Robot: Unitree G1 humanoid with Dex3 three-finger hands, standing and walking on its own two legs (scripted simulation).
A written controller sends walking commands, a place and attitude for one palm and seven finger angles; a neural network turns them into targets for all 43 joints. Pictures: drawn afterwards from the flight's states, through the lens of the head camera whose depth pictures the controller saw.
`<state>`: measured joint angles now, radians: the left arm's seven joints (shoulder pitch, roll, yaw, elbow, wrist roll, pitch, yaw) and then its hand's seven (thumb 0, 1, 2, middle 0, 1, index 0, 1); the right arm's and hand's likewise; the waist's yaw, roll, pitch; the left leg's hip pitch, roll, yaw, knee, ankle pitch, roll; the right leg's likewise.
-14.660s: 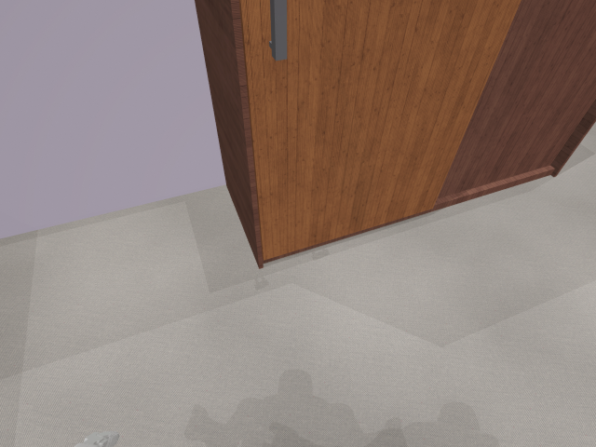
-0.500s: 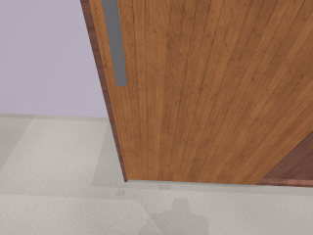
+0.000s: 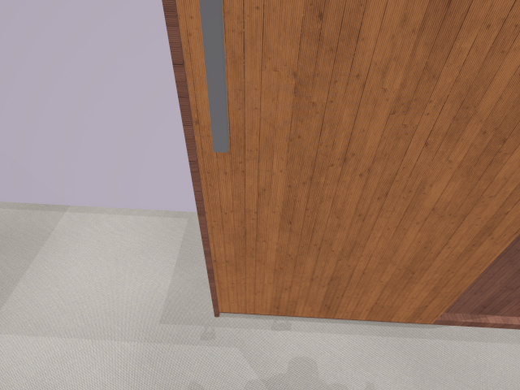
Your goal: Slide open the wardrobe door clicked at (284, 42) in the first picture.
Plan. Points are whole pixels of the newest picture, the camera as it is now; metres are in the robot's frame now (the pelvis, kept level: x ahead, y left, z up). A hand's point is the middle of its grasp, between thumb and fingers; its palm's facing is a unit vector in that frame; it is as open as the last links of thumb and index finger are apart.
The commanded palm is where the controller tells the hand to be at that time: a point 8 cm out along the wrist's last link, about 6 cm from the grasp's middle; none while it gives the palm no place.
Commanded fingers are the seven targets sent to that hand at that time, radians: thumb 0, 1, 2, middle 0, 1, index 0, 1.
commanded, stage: look again from close up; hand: left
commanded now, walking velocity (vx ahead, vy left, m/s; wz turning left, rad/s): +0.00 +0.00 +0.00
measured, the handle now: (218, 64) +0.54 +0.11 +0.27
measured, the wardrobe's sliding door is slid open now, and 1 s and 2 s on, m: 0.00 0.00 0.00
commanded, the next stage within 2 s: none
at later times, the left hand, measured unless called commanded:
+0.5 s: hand out of the picture +0.02 +0.23 -0.17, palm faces -0.05 -0.96 -0.27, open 7.4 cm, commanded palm none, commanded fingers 0.00 0.90 0.90 -0.20 -0.30 -0.20 -0.30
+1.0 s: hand out of the picture +0.06 +0.24 -0.16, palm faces -0.04 -0.95 -0.31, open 7.4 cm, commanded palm none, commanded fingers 0.00 0.90 0.90 -0.20 -0.30 -0.20 -0.30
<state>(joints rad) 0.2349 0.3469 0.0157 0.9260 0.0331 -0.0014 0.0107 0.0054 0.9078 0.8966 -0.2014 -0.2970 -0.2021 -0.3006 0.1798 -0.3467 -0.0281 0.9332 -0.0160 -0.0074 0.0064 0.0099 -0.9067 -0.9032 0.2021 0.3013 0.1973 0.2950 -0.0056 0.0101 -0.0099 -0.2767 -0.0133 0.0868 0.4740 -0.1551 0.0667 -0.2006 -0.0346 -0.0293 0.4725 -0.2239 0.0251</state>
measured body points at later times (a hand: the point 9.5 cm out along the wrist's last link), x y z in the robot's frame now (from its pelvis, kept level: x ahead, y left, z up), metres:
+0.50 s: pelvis +0.00 +0.01 +0.01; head +0.01 +0.02 +0.45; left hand +0.03 +0.28 -0.15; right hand +0.05 -0.27 -0.13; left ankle +0.07 +0.07 -0.74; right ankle +0.02 -0.14 -0.74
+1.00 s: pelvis +0.01 +0.01 +0.01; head +0.01 +0.01 +0.46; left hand +0.06 +0.29 -0.13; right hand +0.08 -0.28 -0.12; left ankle +0.07 +0.07 -0.74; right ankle +0.02 -0.14 -0.74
